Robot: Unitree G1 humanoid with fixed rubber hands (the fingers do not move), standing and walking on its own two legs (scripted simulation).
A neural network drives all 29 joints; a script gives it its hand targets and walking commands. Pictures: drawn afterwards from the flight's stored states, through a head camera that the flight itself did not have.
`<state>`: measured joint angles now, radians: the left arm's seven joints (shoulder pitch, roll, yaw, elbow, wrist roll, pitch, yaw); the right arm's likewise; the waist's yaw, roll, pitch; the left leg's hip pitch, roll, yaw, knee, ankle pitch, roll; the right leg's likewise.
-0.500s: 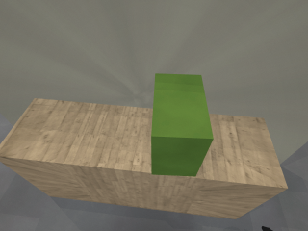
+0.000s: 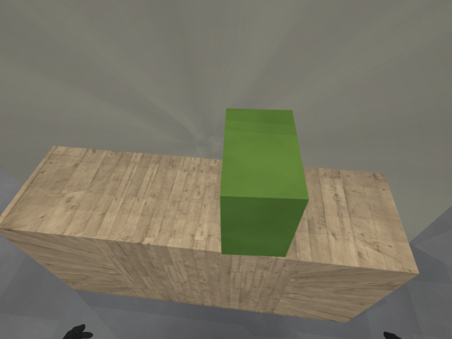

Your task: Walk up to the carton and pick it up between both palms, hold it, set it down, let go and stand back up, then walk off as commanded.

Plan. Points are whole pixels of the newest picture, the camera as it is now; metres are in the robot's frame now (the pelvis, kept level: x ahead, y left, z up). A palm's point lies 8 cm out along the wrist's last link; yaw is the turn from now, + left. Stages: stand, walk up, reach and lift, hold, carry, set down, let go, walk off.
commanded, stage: walk up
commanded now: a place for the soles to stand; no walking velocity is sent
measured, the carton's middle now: (256, 183) +0.50 -0.07 -0.08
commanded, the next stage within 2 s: none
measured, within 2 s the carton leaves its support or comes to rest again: neither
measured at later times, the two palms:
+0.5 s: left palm out of the picture +0.10 +0.31 -0.09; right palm out of the picture +0.08 -0.31 -0.10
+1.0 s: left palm out of the picture +0.14 +0.30 -0.10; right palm out of the picture +0.13 -0.32 -0.11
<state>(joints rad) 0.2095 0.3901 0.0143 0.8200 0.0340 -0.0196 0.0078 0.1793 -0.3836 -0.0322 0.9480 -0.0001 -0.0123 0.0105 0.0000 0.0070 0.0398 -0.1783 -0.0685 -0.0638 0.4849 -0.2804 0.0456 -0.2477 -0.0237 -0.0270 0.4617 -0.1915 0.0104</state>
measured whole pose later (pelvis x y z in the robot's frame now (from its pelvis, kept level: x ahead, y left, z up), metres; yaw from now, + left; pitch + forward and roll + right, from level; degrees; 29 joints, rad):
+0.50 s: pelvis +0.00 +0.00 +0.00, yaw +0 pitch -1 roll +0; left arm 0.21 0.39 0.01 0.82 0.03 -0.02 0.01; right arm 0.18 -0.38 -0.03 0.96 0.00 -0.02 0.01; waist 0.00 0.01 0.04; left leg -0.18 -0.07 -0.06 0.48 -0.28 0.05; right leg -0.25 -0.02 -0.03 0.46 -0.19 0.01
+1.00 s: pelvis +0.05 -0.01 +0.00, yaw +0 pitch +0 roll +0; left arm 0.21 0.39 0.01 0.82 0.03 -0.02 -0.01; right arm 0.19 -0.38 -0.03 0.95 0.00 -0.04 0.00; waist 0.00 0.01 0.04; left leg -0.15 -0.06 -0.06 0.51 -0.35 0.04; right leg -0.24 -0.02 -0.03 0.53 -0.29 -0.02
